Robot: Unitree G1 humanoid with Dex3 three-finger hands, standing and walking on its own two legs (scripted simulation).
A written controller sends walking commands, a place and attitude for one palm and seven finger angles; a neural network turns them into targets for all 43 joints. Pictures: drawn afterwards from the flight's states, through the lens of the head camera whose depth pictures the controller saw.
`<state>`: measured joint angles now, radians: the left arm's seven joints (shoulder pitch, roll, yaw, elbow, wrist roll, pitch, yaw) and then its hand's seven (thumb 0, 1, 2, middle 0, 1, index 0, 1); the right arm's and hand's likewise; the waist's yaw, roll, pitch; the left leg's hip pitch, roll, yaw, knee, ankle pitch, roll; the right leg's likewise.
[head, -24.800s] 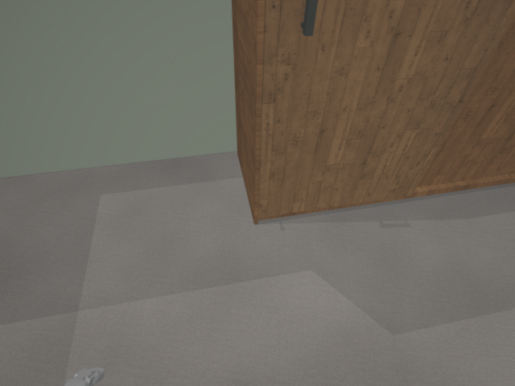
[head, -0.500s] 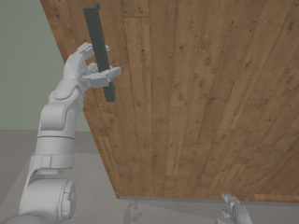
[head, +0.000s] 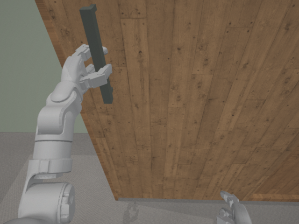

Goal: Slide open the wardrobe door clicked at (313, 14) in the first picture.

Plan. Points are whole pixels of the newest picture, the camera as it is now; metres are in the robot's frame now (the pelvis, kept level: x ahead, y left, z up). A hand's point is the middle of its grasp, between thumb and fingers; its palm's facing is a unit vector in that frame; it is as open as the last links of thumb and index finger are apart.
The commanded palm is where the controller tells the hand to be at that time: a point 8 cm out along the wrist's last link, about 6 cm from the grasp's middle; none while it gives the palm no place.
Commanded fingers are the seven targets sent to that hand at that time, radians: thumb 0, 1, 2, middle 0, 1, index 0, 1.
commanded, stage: grip the handle and tug to test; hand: left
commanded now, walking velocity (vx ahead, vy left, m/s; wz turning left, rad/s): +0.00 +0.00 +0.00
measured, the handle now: (101, 59) +0.44 +0.16 +0.26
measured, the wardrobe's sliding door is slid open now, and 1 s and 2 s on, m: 0.00 0.00 0.00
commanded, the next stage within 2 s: tug the door sideways, standing still in 0.42 s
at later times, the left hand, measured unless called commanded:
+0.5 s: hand (103, 76) +0.38 +0.14 +0.25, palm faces +0.04 -1.00 -0.02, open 6.9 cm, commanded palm +0.34 +0.19 +0.25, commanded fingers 0.00 0.90 0.90 -0.45 -1.40 -0.45 -1.40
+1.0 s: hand (107, 74) +0.39 +0.13 +0.25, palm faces +0.09 -0.99 -0.05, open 6.1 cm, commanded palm +0.36 +0.13 +0.25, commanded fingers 0.00 0.90 0.90 -0.45 -1.40 -0.45 -1.40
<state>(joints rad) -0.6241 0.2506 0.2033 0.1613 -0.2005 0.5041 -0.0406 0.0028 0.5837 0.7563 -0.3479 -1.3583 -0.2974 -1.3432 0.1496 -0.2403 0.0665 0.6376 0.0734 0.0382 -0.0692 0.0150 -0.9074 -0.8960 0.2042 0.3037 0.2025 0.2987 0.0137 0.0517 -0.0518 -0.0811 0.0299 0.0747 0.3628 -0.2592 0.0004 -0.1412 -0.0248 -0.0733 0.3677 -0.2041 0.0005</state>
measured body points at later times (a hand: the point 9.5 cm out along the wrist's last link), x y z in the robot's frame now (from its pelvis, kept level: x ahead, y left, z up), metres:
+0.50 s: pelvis +0.02 +0.00 +0.00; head -0.01 -0.02 +0.45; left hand +0.37 +0.19 +0.25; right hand +0.21 -0.22 -0.09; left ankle -0.04 +0.11 -0.75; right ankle +0.00 -0.12 -0.75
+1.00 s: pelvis +0.01 +0.01 +0.00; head +0.00 -0.01 +0.45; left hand +0.38 +0.18 +0.25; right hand +0.23 -0.18 -0.09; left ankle -0.04 +0.11 -0.75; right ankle +0.00 -0.12 -0.75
